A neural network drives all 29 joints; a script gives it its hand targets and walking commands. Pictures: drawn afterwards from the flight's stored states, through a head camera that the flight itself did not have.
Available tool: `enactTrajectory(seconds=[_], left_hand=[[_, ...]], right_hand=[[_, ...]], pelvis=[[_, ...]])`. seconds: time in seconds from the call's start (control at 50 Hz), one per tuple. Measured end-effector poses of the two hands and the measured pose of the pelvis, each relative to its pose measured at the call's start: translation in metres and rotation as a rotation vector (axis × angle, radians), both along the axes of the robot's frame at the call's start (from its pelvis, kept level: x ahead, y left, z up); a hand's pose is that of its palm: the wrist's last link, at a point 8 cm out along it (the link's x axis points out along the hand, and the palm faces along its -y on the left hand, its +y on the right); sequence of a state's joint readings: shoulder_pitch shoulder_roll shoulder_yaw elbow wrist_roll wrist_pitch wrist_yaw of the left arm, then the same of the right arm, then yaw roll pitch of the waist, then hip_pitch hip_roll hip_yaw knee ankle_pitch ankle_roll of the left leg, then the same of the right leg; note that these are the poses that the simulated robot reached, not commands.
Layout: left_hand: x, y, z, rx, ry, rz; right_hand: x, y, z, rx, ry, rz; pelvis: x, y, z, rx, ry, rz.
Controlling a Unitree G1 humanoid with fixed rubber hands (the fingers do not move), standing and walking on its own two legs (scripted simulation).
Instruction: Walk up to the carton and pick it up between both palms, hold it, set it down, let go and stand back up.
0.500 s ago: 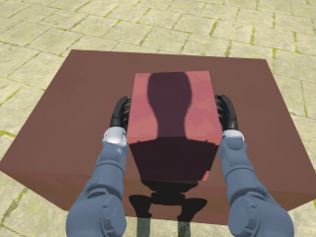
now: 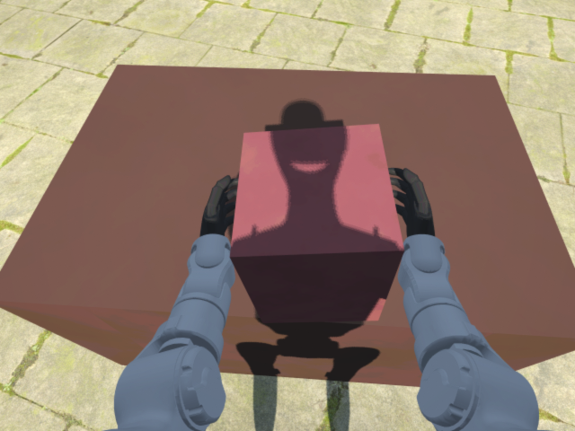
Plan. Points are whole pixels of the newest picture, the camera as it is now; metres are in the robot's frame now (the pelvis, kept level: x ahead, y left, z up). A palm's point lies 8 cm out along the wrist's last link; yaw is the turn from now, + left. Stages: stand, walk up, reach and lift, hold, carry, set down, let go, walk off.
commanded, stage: set down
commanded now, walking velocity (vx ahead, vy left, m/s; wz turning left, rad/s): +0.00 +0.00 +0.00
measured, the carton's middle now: (315, 232) +0.43 -0.03 -0.03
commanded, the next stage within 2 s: none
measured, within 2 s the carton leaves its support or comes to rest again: rests again in 0.02 s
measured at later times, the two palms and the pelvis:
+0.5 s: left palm (217, 231) +0.41 +0.12 +0.02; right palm (418, 230) +0.40 -0.17 +0.03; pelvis -0.01 +0.00 +0.00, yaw +0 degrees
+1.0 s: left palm (222, 230) +0.42 +0.12 +0.01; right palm (420, 236) +0.39 -0.17 +0.02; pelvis -0.01 +0.00 +0.00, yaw +0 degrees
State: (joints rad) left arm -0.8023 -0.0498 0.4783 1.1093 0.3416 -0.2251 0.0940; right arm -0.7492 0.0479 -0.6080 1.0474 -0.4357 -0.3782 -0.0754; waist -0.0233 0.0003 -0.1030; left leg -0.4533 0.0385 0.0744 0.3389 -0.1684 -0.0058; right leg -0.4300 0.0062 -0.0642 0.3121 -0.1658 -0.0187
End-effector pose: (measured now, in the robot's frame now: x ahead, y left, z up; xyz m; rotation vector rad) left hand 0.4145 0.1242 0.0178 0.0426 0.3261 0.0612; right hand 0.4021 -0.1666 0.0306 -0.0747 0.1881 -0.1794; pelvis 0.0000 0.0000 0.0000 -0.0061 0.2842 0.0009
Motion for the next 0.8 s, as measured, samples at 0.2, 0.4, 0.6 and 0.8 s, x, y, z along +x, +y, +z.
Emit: enactTrajectory(seconds=[0.2, 0.4, 0.6, 0.8], left_hand=[[-0.0012, -0.0007, -0.0008, 0.009, -0.011, -0.009], [-0.0021, -0.0015, -0.0013, 0.004, -0.015, -0.011], [-0.0021, -0.0021, -0.0017, 0.003, -0.02, -0.01], [-0.0008, -0.0046, -0.003, 0.002, -0.032, -0.015]], right_hand=[[-0.0039, 0.0, -0.0027, 0.0, 0.0, 0.0], [-0.0064, -0.001, -0.0036, -0.007, 0.008, -0.005], [-0.0067, -0.0017, -0.004, -0.011, 0.01, -0.004], [-0.0082, -0.0041, -0.0077, -0.016, 0.014, -0.01]], pelvis=[[-0.0063, 0.0003, -0.0003, 0.0, 0.012, -0.001], [-0.0093, 0.0008, -0.0001, 0.0, 0.014, -0.001], [-0.0083, 0.0005, 0.0001, 0.001, 0.007, 0.001], [-0.0068, -0.0004, 0.0001, 0.002, 0.006, 0.002]])
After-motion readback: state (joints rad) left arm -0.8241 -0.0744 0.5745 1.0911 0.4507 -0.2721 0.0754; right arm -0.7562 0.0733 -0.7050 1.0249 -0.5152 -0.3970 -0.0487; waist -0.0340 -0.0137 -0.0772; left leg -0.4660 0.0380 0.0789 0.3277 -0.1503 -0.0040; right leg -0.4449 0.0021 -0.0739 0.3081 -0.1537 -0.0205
